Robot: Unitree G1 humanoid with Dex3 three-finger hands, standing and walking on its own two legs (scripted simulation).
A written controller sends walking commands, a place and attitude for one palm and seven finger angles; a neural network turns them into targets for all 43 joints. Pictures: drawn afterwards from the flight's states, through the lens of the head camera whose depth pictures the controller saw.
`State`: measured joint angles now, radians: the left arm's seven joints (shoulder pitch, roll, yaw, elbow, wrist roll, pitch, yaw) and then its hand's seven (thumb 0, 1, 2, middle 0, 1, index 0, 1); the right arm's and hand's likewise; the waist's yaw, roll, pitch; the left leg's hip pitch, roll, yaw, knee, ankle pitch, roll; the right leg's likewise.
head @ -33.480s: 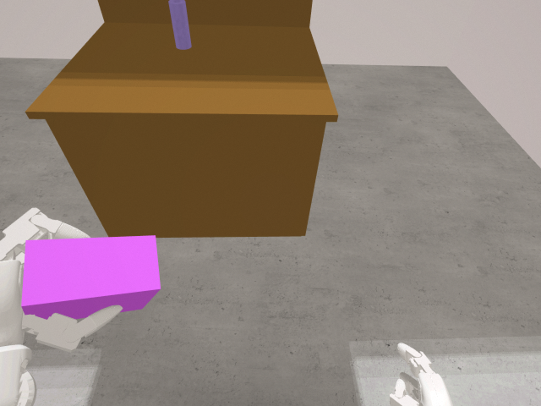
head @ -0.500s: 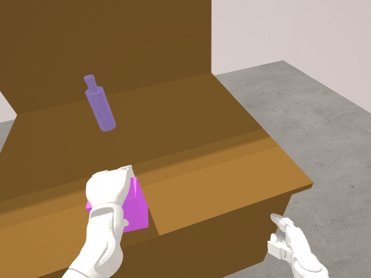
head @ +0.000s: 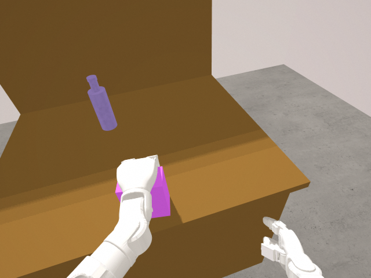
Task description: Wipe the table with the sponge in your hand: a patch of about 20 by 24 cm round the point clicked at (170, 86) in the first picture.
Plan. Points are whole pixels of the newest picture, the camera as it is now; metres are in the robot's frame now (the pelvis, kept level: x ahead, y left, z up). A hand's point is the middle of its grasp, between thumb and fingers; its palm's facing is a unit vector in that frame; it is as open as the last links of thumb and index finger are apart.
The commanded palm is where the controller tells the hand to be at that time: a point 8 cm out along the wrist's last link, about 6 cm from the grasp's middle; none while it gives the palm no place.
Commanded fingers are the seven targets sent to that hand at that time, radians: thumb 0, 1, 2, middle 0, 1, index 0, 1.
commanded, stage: wipe forward along the third lane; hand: left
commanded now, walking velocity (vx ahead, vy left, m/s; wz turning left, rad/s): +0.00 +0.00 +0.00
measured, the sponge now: (147, 199) +0.30 +0.16 +0.00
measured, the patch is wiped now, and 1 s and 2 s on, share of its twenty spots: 0.80 0.95 0.95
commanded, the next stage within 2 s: wipe back along the third lane in 1.58 s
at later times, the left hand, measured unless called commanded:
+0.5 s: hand (147, 171) +0.35 +0.16 +0.05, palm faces -0.03 -0.05 -1.00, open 10.2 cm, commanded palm +0.33 +0.17 +0.08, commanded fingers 0.00 0.10 1.30 -1.20 -1.60 -1.20 -1.60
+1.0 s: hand (143, 160) +0.39 +0.19 +0.05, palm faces -0.05 -0.04 -1.00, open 10.2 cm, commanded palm +0.37 +0.19 +0.08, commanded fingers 0.00 0.10 1.30 -1.20 -1.60 -1.20 -1.60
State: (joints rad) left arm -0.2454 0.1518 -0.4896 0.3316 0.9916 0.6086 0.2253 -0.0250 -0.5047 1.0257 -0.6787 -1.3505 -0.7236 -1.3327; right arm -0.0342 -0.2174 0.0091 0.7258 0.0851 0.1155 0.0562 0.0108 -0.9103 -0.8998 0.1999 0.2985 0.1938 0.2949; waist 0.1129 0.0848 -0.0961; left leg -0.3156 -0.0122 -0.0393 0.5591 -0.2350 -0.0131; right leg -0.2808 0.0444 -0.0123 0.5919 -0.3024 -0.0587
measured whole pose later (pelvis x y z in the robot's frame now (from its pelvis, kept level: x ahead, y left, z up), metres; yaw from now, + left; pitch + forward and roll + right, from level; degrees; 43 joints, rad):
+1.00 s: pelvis +0.00 -0.01 +0.00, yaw -1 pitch +6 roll +0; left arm -0.59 0.22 -0.23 0.82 0.97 0.49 0.25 -0.01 -0.53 1.03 -0.71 -1.33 -0.75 -1.32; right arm 0.10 -0.25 0.00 0.74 0.08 0.14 -0.05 0.01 -0.91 -0.90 0.20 0.30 0.19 0.29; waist 0.01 0.06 -0.14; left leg -0.45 0.02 -0.04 0.56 -0.23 -0.01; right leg -0.41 0.08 -0.01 0.58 -0.28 -0.08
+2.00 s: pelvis +0.02 +0.03 +0.00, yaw -2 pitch +10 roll -2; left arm -0.74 0.23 -0.21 1.00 0.97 0.48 0.35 0.00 -0.52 1.03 -0.70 -1.34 -0.74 -1.33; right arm 0.19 -0.22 -0.02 0.77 0.07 0.14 0.01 0.01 -0.91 -0.90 0.20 0.30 0.19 0.29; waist -0.03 0.04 -0.16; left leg -0.52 0.00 -0.01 0.60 -0.26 0.03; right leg -0.45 0.05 0.03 0.54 -0.27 -0.01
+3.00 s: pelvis +0.02 +0.01 +0.00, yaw -1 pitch +2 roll +0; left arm -0.31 0.19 -0.42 0.41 0.98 0.64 0.22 0.00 -0.49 1.02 -0.67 -1.36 -0.71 -1.35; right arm 0.01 -0.24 0.02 0.68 0.09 0.21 0.04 0.01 -0.91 -0.90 0.20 0.30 0.19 0.29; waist 0.07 0.06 -0.12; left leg -0.32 -0.01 -0.02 0.54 -0.26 0.00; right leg -0.28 0.05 0.01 0.54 -0.30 -0.04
